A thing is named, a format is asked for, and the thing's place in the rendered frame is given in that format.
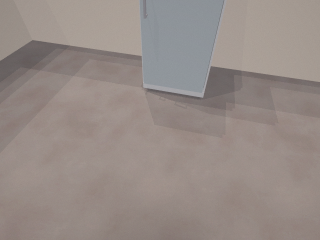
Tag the fridge door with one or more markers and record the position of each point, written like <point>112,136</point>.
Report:
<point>177,39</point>

